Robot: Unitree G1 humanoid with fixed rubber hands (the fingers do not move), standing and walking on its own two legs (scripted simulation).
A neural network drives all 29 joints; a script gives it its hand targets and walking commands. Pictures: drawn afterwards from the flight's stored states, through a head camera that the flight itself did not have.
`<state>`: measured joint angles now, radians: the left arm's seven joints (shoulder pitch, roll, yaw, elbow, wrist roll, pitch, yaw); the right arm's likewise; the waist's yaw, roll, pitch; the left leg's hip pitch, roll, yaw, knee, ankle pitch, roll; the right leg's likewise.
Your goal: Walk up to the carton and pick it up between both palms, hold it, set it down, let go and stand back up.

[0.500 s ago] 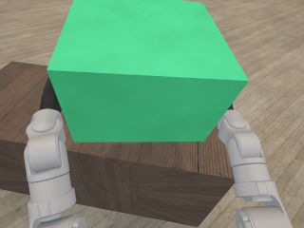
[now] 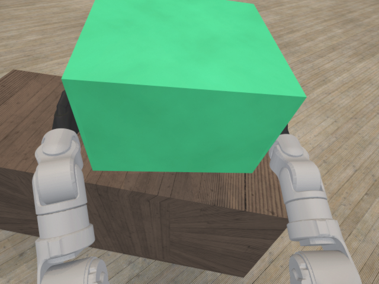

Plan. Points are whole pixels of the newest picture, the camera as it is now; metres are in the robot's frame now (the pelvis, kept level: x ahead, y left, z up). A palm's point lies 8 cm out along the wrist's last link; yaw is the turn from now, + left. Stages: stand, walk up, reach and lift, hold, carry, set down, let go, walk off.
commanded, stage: hold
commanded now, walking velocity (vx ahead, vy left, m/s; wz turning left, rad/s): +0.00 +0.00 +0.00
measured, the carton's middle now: (179, 80) +0.43 +0.00 +0.23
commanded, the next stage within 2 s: set down in 1.68 s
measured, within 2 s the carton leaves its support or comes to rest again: neither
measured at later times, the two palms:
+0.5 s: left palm (66, 126) +0.34 +0.20 +0.20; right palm (277, 131) +0.34 -0.20 +0.17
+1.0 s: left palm (65, 129) +0.34 +0.20 +0.20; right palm (277, 134) +0.34 -0.19 +0.16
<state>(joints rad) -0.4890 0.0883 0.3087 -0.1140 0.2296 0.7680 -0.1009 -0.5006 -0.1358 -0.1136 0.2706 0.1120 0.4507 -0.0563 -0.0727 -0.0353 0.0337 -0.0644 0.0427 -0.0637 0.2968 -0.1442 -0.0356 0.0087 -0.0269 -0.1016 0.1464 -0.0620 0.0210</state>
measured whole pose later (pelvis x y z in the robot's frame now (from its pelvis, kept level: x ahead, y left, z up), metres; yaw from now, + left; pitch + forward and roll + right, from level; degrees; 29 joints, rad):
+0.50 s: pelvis +0.01 +0.00 +0.00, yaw +0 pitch -6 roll -1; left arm -0.42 0.07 0.29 -0.23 0.23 0.79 -0.09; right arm -0.45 -0.16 -0.09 0.19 0.15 0.46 -0.06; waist -0.08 -0.03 0.03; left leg -0.02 0.04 -0.06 0.28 -0.16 -0.03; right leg 0.06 -0.03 -0.10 0.12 -0.07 0.03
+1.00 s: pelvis +0.00 +0.00 +0.00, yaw +0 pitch -6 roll -1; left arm -0.46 0.08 0.30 -0.18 0.23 0.79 -0.10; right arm -0.47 -0.14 -0.10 0.22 0.13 0.47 -0.07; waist -0.07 -0.03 0.04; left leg -0.03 0.04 -0.06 0.28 -0.15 -0.03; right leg 0.04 -0.03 -0.10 0.13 -0.06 0.02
